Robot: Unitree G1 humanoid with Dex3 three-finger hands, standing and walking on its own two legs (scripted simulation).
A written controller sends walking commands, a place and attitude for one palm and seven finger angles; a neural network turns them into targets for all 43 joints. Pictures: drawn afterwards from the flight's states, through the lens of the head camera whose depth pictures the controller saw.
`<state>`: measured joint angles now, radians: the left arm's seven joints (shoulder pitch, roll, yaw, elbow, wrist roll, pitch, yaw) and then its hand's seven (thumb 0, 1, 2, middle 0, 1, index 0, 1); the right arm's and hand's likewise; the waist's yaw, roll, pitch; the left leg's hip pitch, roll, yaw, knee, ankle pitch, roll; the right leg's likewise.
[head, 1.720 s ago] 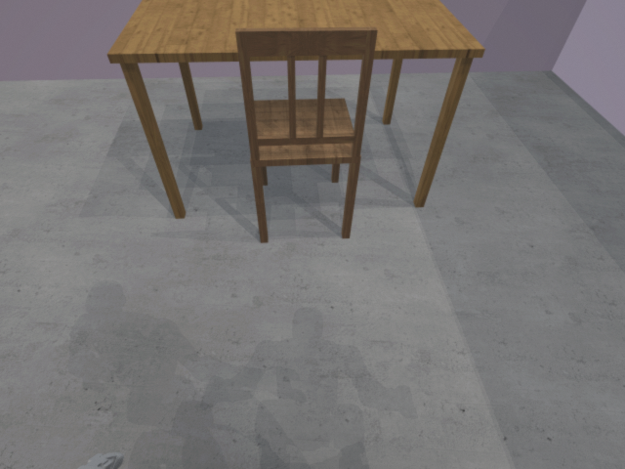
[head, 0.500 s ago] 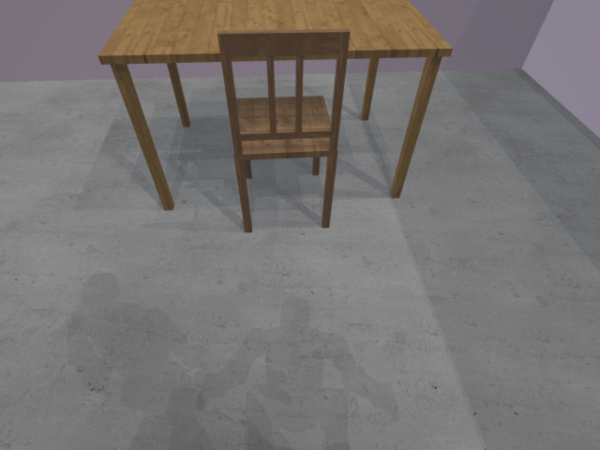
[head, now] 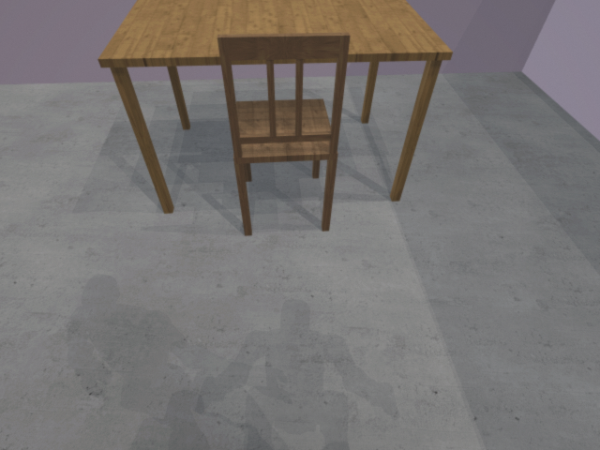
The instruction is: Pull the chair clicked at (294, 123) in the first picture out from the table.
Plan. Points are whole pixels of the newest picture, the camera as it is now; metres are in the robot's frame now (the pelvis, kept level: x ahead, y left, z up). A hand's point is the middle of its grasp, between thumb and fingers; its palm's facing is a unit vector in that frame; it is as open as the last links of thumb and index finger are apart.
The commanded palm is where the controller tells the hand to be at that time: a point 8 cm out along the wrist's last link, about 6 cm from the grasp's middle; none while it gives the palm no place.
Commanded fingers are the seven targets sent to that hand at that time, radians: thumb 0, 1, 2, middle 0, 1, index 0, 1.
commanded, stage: walk to a spot facing it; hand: left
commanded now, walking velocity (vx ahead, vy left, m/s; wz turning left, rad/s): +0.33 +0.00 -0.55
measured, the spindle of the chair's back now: (271, 99) +1.14 +0.17 -0.12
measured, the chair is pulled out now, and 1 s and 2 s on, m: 0.00 0.00 0.00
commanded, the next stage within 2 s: turn to face it in 1.28 s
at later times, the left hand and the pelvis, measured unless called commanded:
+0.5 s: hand out of the picture +0.11 +0.15 -0.18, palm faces -0.13 -0.98 -0.16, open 7.4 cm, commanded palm none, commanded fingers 0.00 0.90 0.90 -0.20 -0.30 -0.20 -0.30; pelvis +0.12 -0.02 -0.01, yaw -11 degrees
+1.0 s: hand (233, 274) +0.48 +0.18 -0.17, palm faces -0.35 -0.92 -0.19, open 7.4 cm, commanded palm none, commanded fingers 0.00 0.90 0.90 -0.20 -0.30 -0.20 -0.30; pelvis +0.33 +0.02 +0.00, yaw -25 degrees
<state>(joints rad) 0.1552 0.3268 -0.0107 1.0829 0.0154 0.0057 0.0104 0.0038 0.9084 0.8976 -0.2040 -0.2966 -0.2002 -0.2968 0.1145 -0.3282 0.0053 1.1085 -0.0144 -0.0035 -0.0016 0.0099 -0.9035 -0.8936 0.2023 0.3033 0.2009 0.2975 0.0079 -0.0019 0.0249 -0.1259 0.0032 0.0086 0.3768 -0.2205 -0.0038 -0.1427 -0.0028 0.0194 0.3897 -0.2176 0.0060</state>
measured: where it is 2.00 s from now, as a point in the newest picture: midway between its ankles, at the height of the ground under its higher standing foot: (320, 392)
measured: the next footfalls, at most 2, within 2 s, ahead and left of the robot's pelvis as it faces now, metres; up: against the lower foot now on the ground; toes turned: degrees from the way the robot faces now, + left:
left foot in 0.70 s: +0.40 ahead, +0.08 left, +0.00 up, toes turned -7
right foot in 1.28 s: +0.44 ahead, -0.18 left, +0.00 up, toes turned -40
